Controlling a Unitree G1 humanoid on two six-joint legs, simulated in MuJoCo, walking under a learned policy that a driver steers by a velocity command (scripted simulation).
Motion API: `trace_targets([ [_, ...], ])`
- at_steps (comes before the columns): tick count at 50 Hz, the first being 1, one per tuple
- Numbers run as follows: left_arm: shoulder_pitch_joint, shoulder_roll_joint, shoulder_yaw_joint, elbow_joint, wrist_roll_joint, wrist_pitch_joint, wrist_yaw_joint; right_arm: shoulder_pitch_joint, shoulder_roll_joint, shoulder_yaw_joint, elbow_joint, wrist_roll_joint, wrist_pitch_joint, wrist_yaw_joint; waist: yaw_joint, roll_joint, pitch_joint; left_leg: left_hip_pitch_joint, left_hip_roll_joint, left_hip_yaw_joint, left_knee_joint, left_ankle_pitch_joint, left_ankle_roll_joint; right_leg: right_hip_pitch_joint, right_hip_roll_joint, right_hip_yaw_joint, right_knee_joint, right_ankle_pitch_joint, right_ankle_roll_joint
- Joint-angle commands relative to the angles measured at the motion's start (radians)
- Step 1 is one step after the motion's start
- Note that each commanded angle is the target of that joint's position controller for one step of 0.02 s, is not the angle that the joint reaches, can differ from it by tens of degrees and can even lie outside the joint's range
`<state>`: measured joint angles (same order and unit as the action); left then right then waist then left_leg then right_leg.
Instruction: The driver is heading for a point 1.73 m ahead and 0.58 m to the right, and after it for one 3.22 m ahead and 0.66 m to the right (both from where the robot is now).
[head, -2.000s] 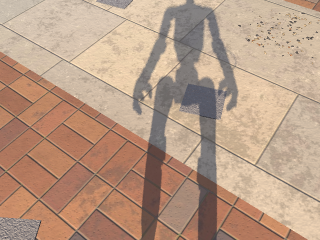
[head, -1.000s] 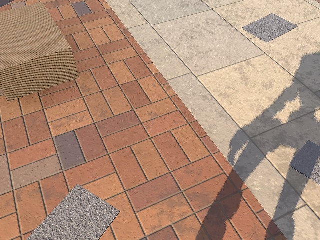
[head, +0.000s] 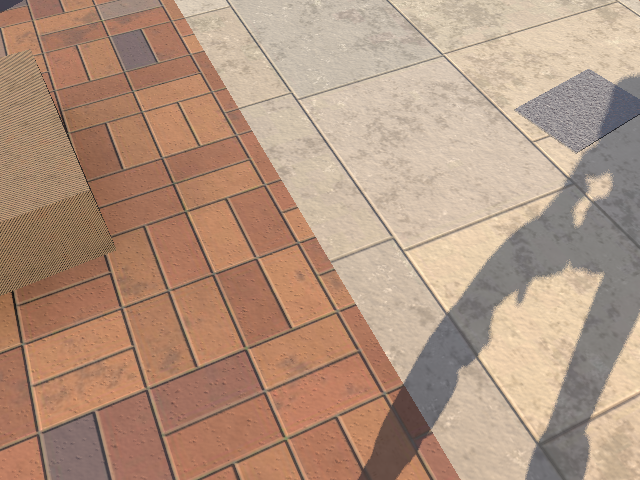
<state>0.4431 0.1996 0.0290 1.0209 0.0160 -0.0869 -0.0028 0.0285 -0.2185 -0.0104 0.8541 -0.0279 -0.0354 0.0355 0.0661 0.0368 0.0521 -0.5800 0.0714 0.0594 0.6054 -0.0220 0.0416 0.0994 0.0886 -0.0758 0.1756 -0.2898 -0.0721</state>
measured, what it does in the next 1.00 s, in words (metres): walks ahead: left foot, then right foot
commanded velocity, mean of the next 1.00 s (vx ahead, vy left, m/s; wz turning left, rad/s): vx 0.50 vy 0.00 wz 0.00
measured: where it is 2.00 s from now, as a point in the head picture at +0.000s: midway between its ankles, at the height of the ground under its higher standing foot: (388, 230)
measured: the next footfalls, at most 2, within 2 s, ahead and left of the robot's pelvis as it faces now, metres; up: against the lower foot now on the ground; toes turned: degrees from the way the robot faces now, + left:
left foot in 0.08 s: +0.22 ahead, +0.10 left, +0.00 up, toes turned +4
right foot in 0.62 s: +0.52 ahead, -0.08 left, +0.00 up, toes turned -5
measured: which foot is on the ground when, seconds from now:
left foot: up 0.00-0.06, down 0.08-0.62, up 0.64-1.00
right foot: down 0.00-0.10, up 0.12-0.60, down 0.62-1.00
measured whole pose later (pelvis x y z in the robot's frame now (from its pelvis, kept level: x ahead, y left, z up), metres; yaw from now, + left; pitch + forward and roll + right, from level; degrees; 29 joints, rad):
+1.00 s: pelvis +0.55 -0.02 +0.01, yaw -1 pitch +0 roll -1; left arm 0.44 0.18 0.03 1.06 0.01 -0.09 0.00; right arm 0.10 -0.22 -0.04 0.93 -0.03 -0.03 0.03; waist 0.04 0.04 0.04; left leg -0.62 0.11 0.03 0.76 -0.04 0.02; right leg 0.02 0.09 -0.09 0.19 -0.22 -0.09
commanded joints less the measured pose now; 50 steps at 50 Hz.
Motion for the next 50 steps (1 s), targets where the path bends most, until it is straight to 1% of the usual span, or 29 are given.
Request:
trace_targets([
  [1, 0.033, 0.163, 0.031, -0.011, 0.008, -0.001, 0.015, -0.055, -0.087, -0.022, -0.073, 0.001, -0.023, -0.007, -0.040, -0.104, 0.036, 0.039, -0.043, 0.019, -0.058, -0.089, 0.042, 0.020, -0.313, 0.105, 0.069, 0.730, -0.106],
  [2, 0.017, 0.172, 0.033, -0.011, 0.010, 0.001, 0.017, 0.015, -0.100, -0.030, -0.053, 0.000, -0.028, -0.014, -0.072, -0.113, 0.000, 0.134, -0.075, 0.030, -0.078, -0.133, 0.061, 0.024, -0.310, 0.095, 0.153, 0.867, -0.093],
  [3, 0.002, 0.176, 0.033, -0.010, 0.009, 0.006, 0.016, 0.152, -0.116, -0.041, -0.007, -0.004, -0.036, -0.022, -0.131, -0.099, -0.070, 0.294, -0.107, 0.046, -0.135, -0.124, 0.085, 0.005, -0.286, 0.072, 0.311, 0.932, -0.078],
  [4, -0.005, 0.163, 0.027, -0.020, 0.003, 0.006, 0.014, 0.330, -0.158, -0.059, 0.048, -0.021, -0.047, -0.033, -0.199, -0.070, -0.172, 0.550, -0.047, -0.018, -0.149, -0.109, 0.123, -0.135, -0.247, 0.044, 0.528, 0.786, -0.059],
  [5, 0.068, 0.070, 0.004, -0.061, -0.034, 0.002, 0.002, 0.470, -0.272, -0.092, 0.064, -0.047, -0.048, -0.045, -0.196, 0.123, -0.334, 0.894, 0.256, -0.435, -0.167, -0.219, 0.236, -0.484, -0.126, -0.020, 0.912, 0.329, -0.008],
  [6, 0.076, 0.116, 0.021, -0.045, -0.026, 0.003, 0.005, 0.455, -0.258, -0.094, 0.070, -0.012, -0.032, -0.035, -0.185, 0.147, -0.388, 0.928, 0.356, -0.748, -0.307, -0.226, 0.294, -0.659, -0.009, 0.073, 1.116, -0.237, -0.008],
  [7, -0.014, 0.157, 0.037, -0.065, -0.011, 0.006, 0.007, 0.338, -0.221, -0.085, 0.057, 0.011, -0.027, -0.031, -0.142, 0.053, -0.214, 0.790, 0.306, -0.595, -0.322, -0.259, 0.264, -0.738, -0.081, 0.136, 1.149, -0.160, -0.021],
  [8, -0.072, 0.137, 0.032, -0.081, -0.008, 0.000, 0.001, 0.259, -0.155, -0.069, 0.045, 0.013, -0.032, -0.028, -0.119, 0.012, -0.112, 0.646, 0.269, -0.473, -0.360, -0.218, 0.240, -0.733, -0.120, 0.133, 1.101, -0.079, -0.023],
  [9, -0.089, 0.116, 0.031, -0.079, -0.007, 0.003, -0.003, 0.226, -0.113, -0.057, 0.049, 0.011, -0.039, -0.028, -0.088, 0.002, -0.048, 0.540, 0.218, -0.378, -0.399, -0.159, 0.200, -0.694, -0.153, 0.128, 1.034, -0.036, -0.022],
  [10, -0.082, 0.105, 0.030, -0.078, 0.011, 0.016, -0.007, 0.217, -0.086, -0.048, 0.064, 0.015, -0.045, -0.031, -0.057, 0.021, -0.022, 0.463, 0.175, -0.307, -0.423, -0.110, 0.170, -0.644, -0.173, 0.127, 0.982, -0.013, -0.011],
  [12, -0.062, 0.076, 0.025, -0.067, 0.023, 0.039, -0.020, 0.250, -0.080, -0.045, 0.087, 0.014, -0.062, -0.032, -0.036, 0.027, -0.028, 0.418, 0.145, -0.241, -0.448, -0.021, 0.164, -0.596, -0.175, 0.106, 0.951, 0.014, 0.010],
  [15, -0.160, 0.078, 0.026, -0.102, 0.023, 0.054, -0.029, 0.305, -0.114, -0.052, 0.117, 0.020, -0.075, -0.032, -0.035, 0.016, 0.005, 0.426, 0.128, -0.181, -0.493, 0.019, 0.176, -0.682, -0.200, 0.079, 0.870, 0.101, 0.039],
  [21, -0.397, 0.062, 0.010, -0.181, 0.009, 0.048, -0.031, 0.404, -0.109, -0.045, 0.155, 0.018, -0.070, -0.033, -0.093, 0.019, 0.043, 0.500, 0.092, -0.102, -0.501, 0.140, 0.155, -0.721, -0.187, 0.019, 0.560, 0.279, 0.059],
  [24, -0.472, 0.068, 0.006, -0.208, 0.007, 0.045, -0.027, 0.459, -0.113, -0.045, 0.179, 0.012, -0.065, -0.039, -0.119, 0.025, 0.051, 0.593, 0.117, -0.097, -0.478, 0.197, 0.156, -0.723, -0.164, 0.002, 0.469, 0.285, 0.041],
  [26, -0.496, 0.080, 0.009, -0.225, 0.008, 0.040, -0.025, 0.472, -0.119, -0.047, 0.191, 0.006, -0.061, -0.046, -0.117, 0.028, 0.058, 0.662, 0.145, -0.101, -0.446, 0.258, 0.155, -0.728, -0.156, 0.006, 0.430, 0.241, 0.018],
  [28, -0.467, 0.091, 0.015, -0.224, 0.009, 0.031, -0.022, 0.453, -0.130, -0.051, 0.196, 0.002, -0.057, -0.053, -0.091, 0.031, 0.046, 0.700, 0.159, -0.088, -0.377, 0.404, 0.140, -0.663, -0.130, -0.003, 0.388, 0.167, -0.013],
  [29, -0.406, 0.102, 0.022, -0.207, 0.009, 0.026, -0.016, 0.435, -0.139, -0.053, 0.195, 0.000, -0.056, -0.055, -0.060, 0.037, 0.015, 0.699, 0.155, -0.074, -0.300, 0.543, 0.127, -0.571, -0.100, -0.016, 0.367, 0.127, -0.032],
  [30, -0.280, 0.115, 0.033, -0.166, 0.012, 0.018, -0.009, 0.419, -0.145, -0.055, 0.195, 0.001, -0.052, -0.054, -0.005, 0.027, -0.049, 0.683, 0.133, -0.053, -0.153, 0.633, 0.112, -0.421, -0.065, -0.033, 0.320, 0.129, -0.053],
  [31, -0.100, 0.150, 0.050, -0.105, 0.026, 0.007, 0.001, 0.410, -0.132, -0.050, 0.188, 0.006, -0.051, -0.052, 0.063, -0.007, -0.148, 0.570, 0.088, -0.019, 0.058, 0.536, 0.092, -0.177, -0.091, 0.000, 0.290, 0.158, -0.085],
  [32, 0.060, 0.251, 0.076, -0.081, 0.051, 0.001, 0.013, 0.444, -0.068, -0.032, 0.149, 0.030, -0.052, -0.045, 0.089, -0.147, -0.289, 0.297, 0.002, 0.033, 0.400, 0.139, 0.058, 0.114, -0.359, 0.330, 0.265, 0.054, -0.160],
  [33, 0.060, 0.299, 0.088, -0.074, 0.035, 0.012, 0.004, 0.531, -0.035, -0.034, 0.157, 0.042, -0.052, -0.038, 0.042, -0.295, -0.367, 0.033, -0.167, -0.029, 0.661, -0.538, 0.040, 0.243, -0.533, 0.751, 0.120, 0.060, -0.270],
  [34, -0.054, 0.240, 0.078, -0.087, 0.002, 0.021, -0.001, 0.427, -0.113, -0.055, 0.149, 0.019, -0.045, -0.042, 0.010, -0.132, -0.226, -0.048, -0.087, -0.128, 0.708, -0.452, 0.057, 0.122, -0.468, 0.653, 0.099, -0.038, -0.227],
  [35, -0.150, 0.171, 0.059, -0.105, -0.004, 0.018, -0.004, 0.355, -0.105, -0.056, 0.126, 0.016, -0.052, -0.035, -0.017, -0.090, -0.101, -0.054, -0.047, -0.118, 0.666, -0.350, 0.059, -0.033, -0.432, 0.509, 0.067, -0.008, -0.196],
  [36, -0.194, 0.124, 0.046, -0.106, 0.000, 0.012, -0.006, 0.329, -0.082, -0.053, 0.124, 0.016, -0.052, -0.032, -0.045, -0.066, -0.048, -0.016, -0.013, -0.111, 0.608, -0.290, 0.057, -0.134, -0.383, 0.411, 0.030, 0.069, -0.162],
  [38, -0.191, 0.078, 0.031, -0.081, -0.004, -0.001, -0.001, 0.354, -0.049, -0.049, 0.135, -0.009, -0.028, -0.022, -0.090, -0.097, -0.024, 0.074, 0.015, -0.101, 0.535, -0.249, 0.034, -0.244, -0.317, 0.279, -0.005, 0.192, -0.122],
  [40, -0.132, 0.094, 0.032, -0.052, -0.006, -0.017, 0.001, 0.340, -0.037, -0.050, 0.129, -0.012, -0.012, -0.013, -0.100, -0.093, -0.026, 0.072, 0.017, -0.079, 0.507, -0.229, 0.016, -0.253, -0.303, 0.231, -0.018, 0.296, -0.130],
  [42, -0.095, 0.118, 0.036, -0.036, -0.007, -0.023, 0.002, 0.266, -0.039, -0.050, 0.103, -0.012, -0.001, -0.008, -0.096, -0.089, 0.001, 0.004, 0.033, -0.061, 0.453, -0.171, -0.003, -0.243, -0.293, 0.196, -0.046, 0.315, -0.136],
  [45, -0.041, 0.111, 0.031, -0.019, -0.008, -0.020, 0.003, 0.132, -0.045, -0.047, 0.056, -0.007, 0.001, -0.005, -0.068, -0.089, 0.035, -0.076, 0.045, -0.036, 0.319, -0.072, -0.025, -0.207, -0.273, 0.158, -0.066, 0.362, -0.130],
  [50, 0.039, 0.113, 0.025, 0.009, -0.005, -0.018, 0.008, -0.031, -0.027, -0.029, 0.001, 0.005, -0.006, -0.005, -0.022, -0.098, 0.048, -0.041, 0.006, 0.014, 0.072, 0.027, -0.020, -0.129, -0.262, 0.108, -0.053, 0.471, -0.116],
])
